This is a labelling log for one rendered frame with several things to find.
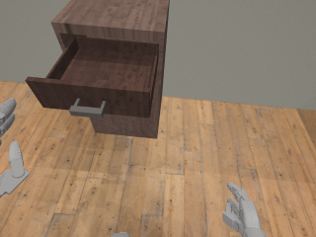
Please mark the drawer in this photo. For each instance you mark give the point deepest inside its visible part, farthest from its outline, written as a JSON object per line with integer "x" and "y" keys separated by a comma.
{"x": 120, "y": 72}

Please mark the handle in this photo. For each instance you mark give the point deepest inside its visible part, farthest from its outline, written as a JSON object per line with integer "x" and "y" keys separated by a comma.
{"x": 87, "y": 112}

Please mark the left robot hand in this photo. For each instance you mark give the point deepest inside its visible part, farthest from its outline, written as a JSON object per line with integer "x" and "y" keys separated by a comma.
{"x": 10, "y": 179}

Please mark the robot right forearm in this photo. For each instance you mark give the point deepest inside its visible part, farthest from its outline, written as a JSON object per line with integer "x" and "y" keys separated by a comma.
{"x": 253, "y": 232}

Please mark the right robot hand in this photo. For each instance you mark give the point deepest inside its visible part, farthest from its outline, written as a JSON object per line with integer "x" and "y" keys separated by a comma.
{"x": 245, "y": 214}

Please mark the cabinet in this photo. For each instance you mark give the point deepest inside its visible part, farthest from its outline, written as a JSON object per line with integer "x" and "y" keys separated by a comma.
{"x": 128, "y": 20}

